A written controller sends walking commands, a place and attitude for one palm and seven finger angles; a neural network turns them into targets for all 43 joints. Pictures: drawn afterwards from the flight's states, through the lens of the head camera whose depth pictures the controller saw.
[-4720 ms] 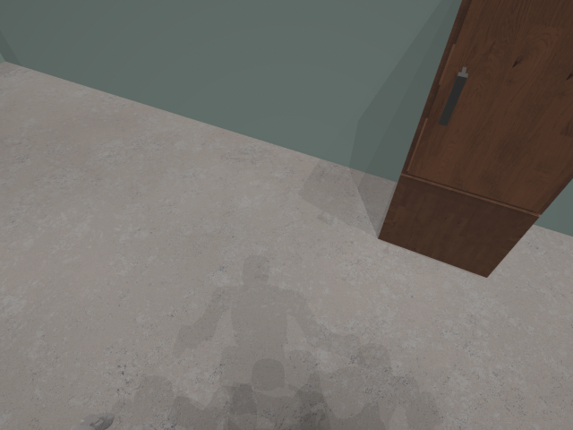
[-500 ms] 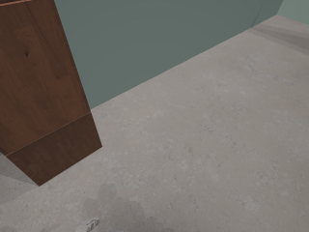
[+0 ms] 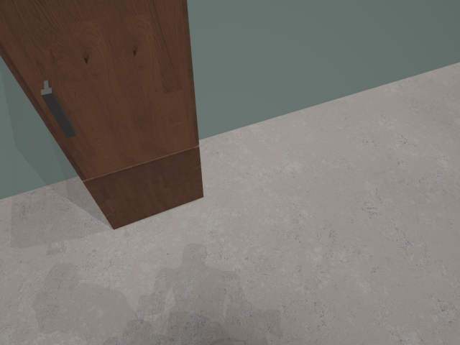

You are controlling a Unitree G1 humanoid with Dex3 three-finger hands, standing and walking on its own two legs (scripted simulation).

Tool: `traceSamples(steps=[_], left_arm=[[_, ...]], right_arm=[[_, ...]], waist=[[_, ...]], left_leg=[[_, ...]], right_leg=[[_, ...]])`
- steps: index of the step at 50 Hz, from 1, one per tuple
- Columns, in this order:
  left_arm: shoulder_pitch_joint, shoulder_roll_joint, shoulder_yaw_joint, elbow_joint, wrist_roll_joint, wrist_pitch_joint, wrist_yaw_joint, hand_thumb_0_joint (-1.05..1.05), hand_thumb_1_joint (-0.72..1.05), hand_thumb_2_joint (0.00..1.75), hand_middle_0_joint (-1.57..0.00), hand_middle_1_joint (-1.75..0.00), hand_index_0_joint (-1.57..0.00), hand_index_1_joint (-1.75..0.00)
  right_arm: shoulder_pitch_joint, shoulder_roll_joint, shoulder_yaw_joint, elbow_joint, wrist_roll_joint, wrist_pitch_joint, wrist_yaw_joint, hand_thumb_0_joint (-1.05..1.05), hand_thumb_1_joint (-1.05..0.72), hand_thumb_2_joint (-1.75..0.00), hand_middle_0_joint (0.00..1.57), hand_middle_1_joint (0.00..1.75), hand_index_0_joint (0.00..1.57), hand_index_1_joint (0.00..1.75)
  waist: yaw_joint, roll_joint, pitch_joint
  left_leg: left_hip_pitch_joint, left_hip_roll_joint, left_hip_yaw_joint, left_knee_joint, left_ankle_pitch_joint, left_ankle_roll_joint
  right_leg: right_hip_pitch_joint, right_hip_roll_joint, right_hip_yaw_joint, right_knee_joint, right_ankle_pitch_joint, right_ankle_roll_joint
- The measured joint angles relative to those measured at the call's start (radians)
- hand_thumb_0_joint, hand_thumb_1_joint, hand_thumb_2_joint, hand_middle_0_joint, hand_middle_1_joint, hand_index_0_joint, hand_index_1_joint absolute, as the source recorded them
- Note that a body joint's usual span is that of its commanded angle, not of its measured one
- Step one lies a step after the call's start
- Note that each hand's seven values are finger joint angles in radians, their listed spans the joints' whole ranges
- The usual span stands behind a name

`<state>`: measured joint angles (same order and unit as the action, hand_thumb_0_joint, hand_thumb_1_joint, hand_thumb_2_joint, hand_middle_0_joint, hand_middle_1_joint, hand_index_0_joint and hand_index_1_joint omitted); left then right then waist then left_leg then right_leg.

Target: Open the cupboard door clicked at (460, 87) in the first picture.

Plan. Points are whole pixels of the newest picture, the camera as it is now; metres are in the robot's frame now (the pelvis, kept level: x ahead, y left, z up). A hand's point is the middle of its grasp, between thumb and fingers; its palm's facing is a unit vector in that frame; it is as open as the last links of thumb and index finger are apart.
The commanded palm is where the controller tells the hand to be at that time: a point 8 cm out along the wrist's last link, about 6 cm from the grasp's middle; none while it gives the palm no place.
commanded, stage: turn to face it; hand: left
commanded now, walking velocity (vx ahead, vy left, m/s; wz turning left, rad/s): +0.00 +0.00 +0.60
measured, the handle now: (59, 109) +0.67 +0.49 -0.02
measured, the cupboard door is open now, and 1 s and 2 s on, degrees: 0 0 0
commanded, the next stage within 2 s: take the last steps up to it in 0.62 s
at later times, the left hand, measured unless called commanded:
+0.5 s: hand out of the picture -0.05 +0.16 -0.16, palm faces +0.33 -0.91 -0.25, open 7.4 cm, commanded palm none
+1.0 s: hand out of the picture -0.05 +0.17 -0.17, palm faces +0.42 -0.88 -0.23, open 7.4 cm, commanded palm none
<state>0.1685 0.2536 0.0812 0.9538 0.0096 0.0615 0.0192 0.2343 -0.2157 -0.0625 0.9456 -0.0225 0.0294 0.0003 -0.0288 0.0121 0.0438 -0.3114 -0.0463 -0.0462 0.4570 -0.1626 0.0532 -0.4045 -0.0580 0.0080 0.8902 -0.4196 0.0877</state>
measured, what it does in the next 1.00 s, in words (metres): steps on the spot, turning left: right foot, then left foot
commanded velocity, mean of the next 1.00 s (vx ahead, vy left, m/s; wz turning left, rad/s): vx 0.09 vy -0.01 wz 0.30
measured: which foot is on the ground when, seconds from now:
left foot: down 0.00-0.12, up 0.14-0.54, down 0.56-1.00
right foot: up 0.00-0.10, down 0.12-0.56, up 0.58-0.96, down 0.98-1.00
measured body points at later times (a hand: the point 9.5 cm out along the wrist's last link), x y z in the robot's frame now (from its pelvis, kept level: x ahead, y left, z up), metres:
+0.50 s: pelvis -0.03 -0.04 +0.00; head +0.01 -0.03 +0.44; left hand -0.07 +0.21 -0.15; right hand +0.14 -0.26 -0.15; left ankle -0.09 +0.09 -0.71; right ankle -0.01 -0.15 -0.74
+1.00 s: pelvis -0.02 -0.02 -0.01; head -0.01 -0.04 +0.44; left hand -0.07 +0.22 -0.15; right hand +0.11 -0.22 -0.17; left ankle -0.09 +0.08 -0.74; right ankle +0.02 -0.12 -0.74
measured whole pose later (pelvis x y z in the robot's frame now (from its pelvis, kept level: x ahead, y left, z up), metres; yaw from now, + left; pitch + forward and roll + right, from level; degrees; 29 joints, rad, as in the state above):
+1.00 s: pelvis -0.02 -0.02 -0.01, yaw +25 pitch -1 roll +1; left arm 0.24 0.18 0.02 1.01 0.03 0.00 -0.01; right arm 0.27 -0.19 -0.04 1.04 -0.02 0.01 -0.01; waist -0.01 0.02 0.01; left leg -0.19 -0.01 0.03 0.55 -0.35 0.01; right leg -0.21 -0.04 -0.09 0.55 -0.31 0.01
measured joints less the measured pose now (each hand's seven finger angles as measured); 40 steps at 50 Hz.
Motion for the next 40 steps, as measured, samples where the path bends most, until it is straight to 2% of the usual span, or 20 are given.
traceSamples(steps=[3, 5, 6, 7, 8, 10, 12, 15, 19, 25, 27, 28, 30, 32, 34, 37, 40], left_arm=[[-0.022, -0.021, -0.014, -0.027, -0.004, -0.009, 0.000, 0.01, 0.91, 0.90, -0.20, -0.30, -0.20, -0.29], [-0.027, -0.034, -0.023, -0.048, -0.007, -0.021, -0.002, 0.01, 0.91, 0.89, -0.20, -0.30, -0.20, -0.29], [-0.023, -0.039, -0.028, -0.060, -0.004, -0.029, -0.002, 0.01, 0.91, 0.89, -0.20, -0.30, -0.20, -0.29], [-0.023, -0.050, -0.032, -0.066, 0.002, -0.036, -0.001, 0.01, 0.90, 0.89, -0.20, -0.30, -0.20, -0.29], [-0.020, -0.061, -0.040, -0.070, 0.004, -0.038, 0.000, 0.01, 0.90, 0.89, -0.20, -0.30, -0.20, -0.29], [-0.004, -0.077, -0.050, -0.077, 0.005, -0.037, 0.000, 0.01, 0.90, 0.89, -0.20, -0.30, -0.20, -0.29], [0.010, -0.085, -0.055, -0.075, 0.006, -0.036, 0.001, 0.01, 0.90, 0.89, -0.20, -0.30, -0.20, -0.29], [0.024, -0.087, -0.061, -0.069, 0.008, -0.041, 0.000, 0.01, 0.90, 0.89, -0.21, -0.30, -0.21, -0.30], [0.043, -0.085, -0.064, -0.060, 0.013, -0.047, -0.003, 0.01, 0.90, 0.89, -0.21, -0.30, -0.21, -0.30], [0.084, -0.055, -0.054, -0.029, 0.021, -0.047, -0.006, 0.01, 0.90, 0.89, -0.21, -0.30, -0.21, -0.30], [0.099, -0.038, -0.046, -0.012, 0.019, -0.042, -0.006, 0.01, 0.90, 0.89, -0.21, -0.30, -0.21, -0.30], [0.111, -0.029, -0.041, -0.006, 0.014, -0.038, -0.006, 0.01, 0.90, 0.89, -0.21, -0.30, -0.21, -0.30], [0.112, 0.001, -0.030, 0.011, 0.009, -0.019, -0.004, 0.01, 0.90, 0.89, -0.21, -0.30, -0.21, -0.30], [0.106, 0.018, -0.025, 0.032, 0.008, 0.002, 0.003, 0.01, 0.90, 0.89, -0.20, -0.30, -0.20, -0.29], [0.094, 0.024, -0.022, 0.047, 0.005, 0.010, 0.001, 0.01, 0.90, 0.89, -0.20, -0.30, -0.20, -0.29], [0.079, 0.020, -0.023, 0.047, 0.004, 0.004, -0.005, 0.01, 0.91, 0.89, -0.20, -0.30, -0.20, -0.29], [0.066, 0.007, -0.029, 0.044, 0.005, -0.003, -0.008, 0.01, 0.91, 0.89, -0.20, -0.30, -0.20, -0.29]], right_arm=[[-0.010, -0.018, -0.009, -0.005, -0.002, 0.011, 0.004, 0.00, -0.91, -0.89, 0.20, 0.30, 0.20, 0.30], [-0.013, -0.029, -0.017, -0.012, 0.000, 0.020, 0.007, 0.00, -0.91, -0.89, 0.20, 0.30, 0.20, 0.30], [-0.011, -0.035, -0.021, -0.018, 0.003, 0.024, 0.010, 0.00, -0.91, -0.89, 0.20, 0.30, 0.20, 0.30], [-0.016, -0.044, -0.028, -0.019, 0.005, 0.029, 0.010, 0.00, -0.91, -0.89, 0.20, 0.30, 0.20, 0.30], [-0.019, -0.052, -0.034, -0.019, 0.002, 0.034, 0.010, 0.00, -0.91, -0.89, 0.20, 0.30, 0.20, 0.30], [-0.021, -0.064, -0.040, -0.017, -0.003, 0.045, 0.015, 0.00, -0.91, -0.90, 0.20, 0.30, 0.20, 0.30], [-0.025, -0.070, -0.042, -0.018, -0.005, 0.049, 0.022, 0.00, -0.91, -0.90, 0.20, 0.30, 0.20, 0.30], [-0.029, -0.070, -0.040, -0.020, -0.003, 0.050, 0.028, 0.00, -0.91, -0.90, 0.20, 0.30, 0.20, 0.30], [-0.040, -0.064, -0.031, -0.007, -0.001, 0.059, 0.029, 0.00, -0.91, -0.90, 0.20, 0.30, 0.20, 0.30], [-0.091, -0.046, -0.007, 0.001, 0.009, 0.051, 0.025, 0.00, -0.91, -0.90, 0.20, 0.30, 0.19, 0.30], [-0.105, -0.038, 0.002, -0.008, 0.011, 0.037, 0.023, 0.00, -0.91, -0.90, 0.20, 0.30, 0.19, 0.30], [-0.108, -0.038, 0.007, -0.015, 0.010, 0.026, 0.023, 0.00, -0.91, -0.90, 0.20, 0.30, 0.19, 0.30], [-0.124, -0.018, 0.014, -0.020, 0.008, 0.007, 0.020, 0.00, -0.91, -0.90, 0.20, 0.30, 0.20, 0.30], [-0.128, 0.000, 0.025, -0.023, 0.007, -0.006, 0.011, 0.00, -0.91, -0.90, 0.20, 0.30, 0.20, 0.30], [-0.126, 0.011, 0.032, -0.022, 0.006, -0.010, 0.001, 0.00, -0.91, -0.90, 0.20, 0.30, 0.20, 0.30], [-0.120, 0.021, 0.039, -0.010, 0.007, -0.010, -0.005, 0.00, -0.91, -0.89, 0.20, 0.30, 0.20, 0.30], [-0.103, 0.030, 0.041, 0.005, 0.005, -0.014, -0.007, 0.00, -0.91, -0.89, 0.20, 0.30, 0.20, 0.30]], waist=[[-0.008, 0.016, -0.001], [-0.009, 0.023, -0.006], [-0.006, 0.024, -0.012], [-0.003, 0.038, -0.008], [-0.004, 0.047, -0.006], [-0.002, 0.050, -0.008], [-0.004, 0.045, -0.004], [-0.007, 0.031, 0.009], [0.006, 0.011, 0.024], [0.047, -0.022, 0.046], [0.055, -0.031, 0.047], [0.056, -0.028, 0.042], [0.065, -0.062, 0.053], [0.072, -0.072, 0.057], [0.070, -0.066, 0.055], [0.068, -0.054, 0.049], [0.060, -0.039, 0.035]], left_leg=[[-0.022, -0.013, -0.039, 0.020, 0.006, -0.018], [-0.042, -0.025, -0.063, 0.046, 0.003, -0.034], [-0.063, -0.034, -0.071, 0.076, -0.008, -0.043], [-0.091, -0.034, -0.075, 0.145, -0.086, -0.057], [-0.126, -0.035, -0.064, 0.241, -0.170, -0.067], [-0.189, -0.028, -0.024, 0.448, -0.239, -0.081], [-0.228, -0.001, 0.012, 0.606, -0.220, -0.097], [-0.237, 0.041, 0.039, 0.704, -0.190, -0.120], [-0.186, 0.081, 0.058, 0.637, -0.216, -0.136], [-0.044, 0.087, 0.105, 0.350, -0.276, -0.122], [0.022, 0.080, 0.128, 0.207, -0.213, -0.110], [0.060, 0.082, 0.136, 0.124, -0.146, -0.091], [0.053, 0.062, 0.143, 0.135, -0.161, -0.041], [0.059, 0.060, 0.140, 0.138, -0.175, -0.024], [0.076, 0.058, 0.127, 0.105, -0.158, -0.021], [0.102, 0.050, 0.113, 0.047, -0.122, -0.016], [0.121, 0.042, 0.101, 0.008, -0.099, -0.013]], right_leg=[[0.050, 0.023, -0.002, -0.120, 0.001, -0.012], [0.108, 0.035, -0.010, -0.253, 0.055, -0.024], [0.137, 0.033, -0.016, -0.332, 0.091, -0.050], [0.137, 0.036, -0.030, -0.333, 0.114, -0.076], [0.140, 0.032, -0.047, -0.323, 0.116, -0.089], [0.160, 0.014, -0.074, -0.334, 0.115, -0.096], [0.185, -0.001, -0.098, -0.360, 0.123, -0.096], [0.208, -0.024, -0.136, -0.382, 0.131, -0.098], [0.215, -0.056, -0.184, -0.384, 0.128, -0.095], [0.186, -0.099, -0.230, -0.345, 0.112, -0.071], [0.170, -0.111, -0.245, -0.310, 0.096, -0.055], [0.154, -0.114, -0.253, -0.278, 0.081, -0.046], [0.097, -0.121, -0.196, -0.145, -0.008, -0.031], [0.040, -0.089, -0.126, 0.010, -0.090, -0.023], [0.001, -0.065, -0.092, 0.111, -0.078, -0.018], [-0.022, -0.050, -0.068, 0.145, -0.032, -0.013], [-0.007, -0.038, -0.056, 0.094, -0.017, -0.011]])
